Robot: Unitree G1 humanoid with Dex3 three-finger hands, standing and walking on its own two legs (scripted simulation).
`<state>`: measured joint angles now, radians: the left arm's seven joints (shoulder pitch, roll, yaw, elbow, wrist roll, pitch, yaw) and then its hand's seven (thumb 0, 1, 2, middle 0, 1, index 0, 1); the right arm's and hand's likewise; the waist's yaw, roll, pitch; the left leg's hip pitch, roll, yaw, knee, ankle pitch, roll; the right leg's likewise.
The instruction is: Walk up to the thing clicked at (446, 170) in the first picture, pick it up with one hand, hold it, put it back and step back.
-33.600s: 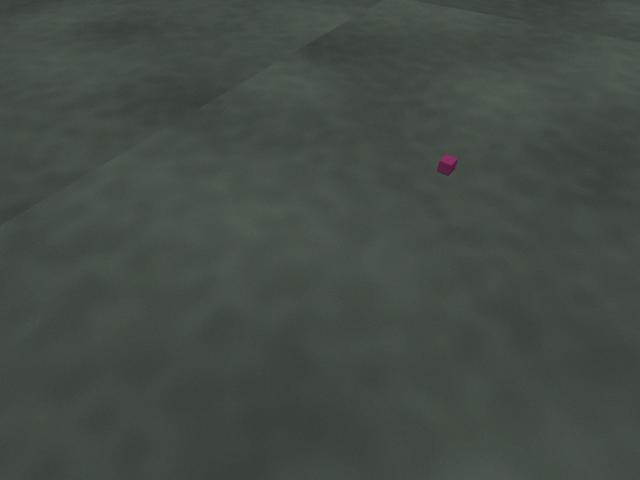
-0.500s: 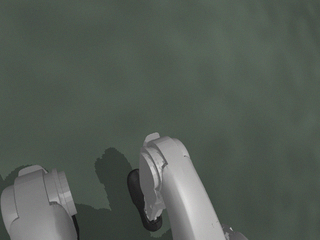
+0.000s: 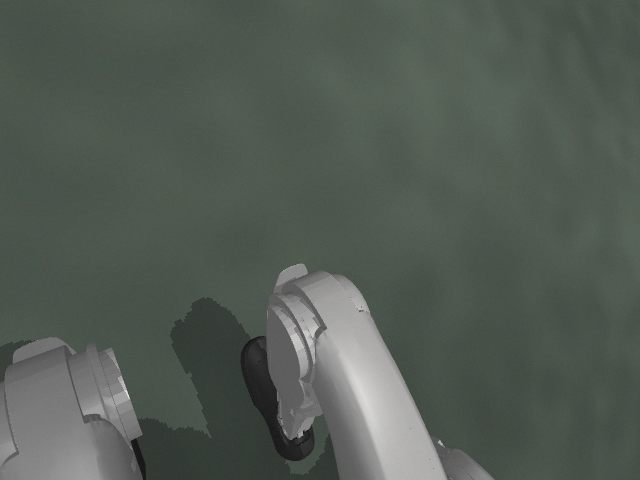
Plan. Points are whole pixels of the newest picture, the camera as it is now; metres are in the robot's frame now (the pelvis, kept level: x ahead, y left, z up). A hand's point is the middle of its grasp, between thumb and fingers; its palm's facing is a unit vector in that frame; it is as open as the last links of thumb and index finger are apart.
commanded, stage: rest palm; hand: left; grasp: from above
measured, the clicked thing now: out of the picture +0.46 +0.32 -0.27
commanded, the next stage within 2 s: close in 0.08 s
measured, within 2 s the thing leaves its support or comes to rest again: neither
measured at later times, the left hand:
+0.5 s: hand out of the picture +0.45 +0.32 -0.24, palm faces -0.43 -0.14 -0.89, open 12.7 cm
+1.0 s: hand out of the picture +0.45 +0.32 -0.25, palm faces -0.43 -0.14 -0.89, open 10.2 cm
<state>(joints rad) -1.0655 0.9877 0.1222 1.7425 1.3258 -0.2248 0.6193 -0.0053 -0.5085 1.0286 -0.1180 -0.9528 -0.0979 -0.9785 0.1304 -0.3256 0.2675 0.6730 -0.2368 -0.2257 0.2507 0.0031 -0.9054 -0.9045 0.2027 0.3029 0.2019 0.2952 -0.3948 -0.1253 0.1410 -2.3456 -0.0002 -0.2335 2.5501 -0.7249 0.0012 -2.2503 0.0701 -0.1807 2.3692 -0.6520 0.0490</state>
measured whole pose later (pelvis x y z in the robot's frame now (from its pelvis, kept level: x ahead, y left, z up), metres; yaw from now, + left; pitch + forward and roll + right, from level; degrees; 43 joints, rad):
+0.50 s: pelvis +0.00 +0.00 +0.00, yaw -1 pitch +27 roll -14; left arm -1.05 1.01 0.11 1.74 1.30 -0.24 0.62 -0.01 -0.29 0.87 -0.26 -0.85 -0.26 -0.86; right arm 0.13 -0.35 0.29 0.66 -0.24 -0.24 0.25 0.00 -0.90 -0.90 0.20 0.30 0.20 0.30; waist -0.40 -0.13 0.16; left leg -2.33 0.01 -0.25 2.55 -0.72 0.00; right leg -2.23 0.08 -0.19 2.36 -0.64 0.05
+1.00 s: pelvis +0.00 +0.00 +0.00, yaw -1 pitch +28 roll -15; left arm -1.05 1.02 0.10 1.72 1.30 -0.25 0.62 -0.01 0.05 0.58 -0.53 -0.62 -0.55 -0.62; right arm 0.12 -0.34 0.30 0.65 -0.24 -0.24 0.25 0.00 -0.90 -0.90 0.20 0.30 0.20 0.29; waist -0.39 -0.14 0.17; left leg -2.33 0.00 -0.26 2.54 -0.73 0.00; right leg -2.23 0.08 -0.20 2.35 -0.64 0.05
